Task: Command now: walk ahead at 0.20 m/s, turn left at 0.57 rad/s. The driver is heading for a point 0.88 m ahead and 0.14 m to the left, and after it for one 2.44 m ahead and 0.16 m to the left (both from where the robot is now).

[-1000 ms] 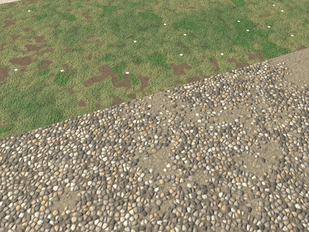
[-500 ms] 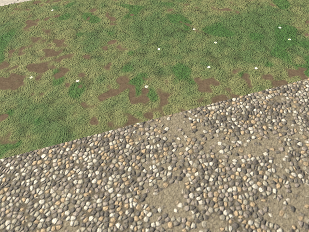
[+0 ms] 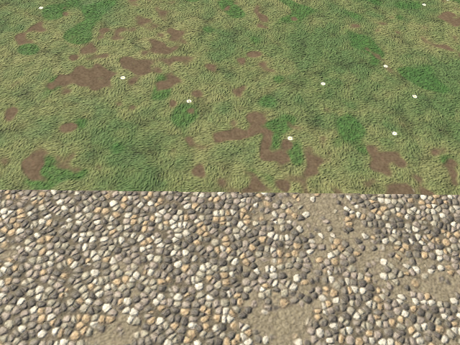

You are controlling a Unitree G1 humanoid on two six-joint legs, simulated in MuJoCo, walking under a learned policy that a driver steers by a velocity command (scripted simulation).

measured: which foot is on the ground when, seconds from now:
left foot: down 0.00-0.24, up 0.26-0.70, down 0.72-1.00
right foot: up 0.00-0.22, down 0.24-0.74, up 0.76-1.00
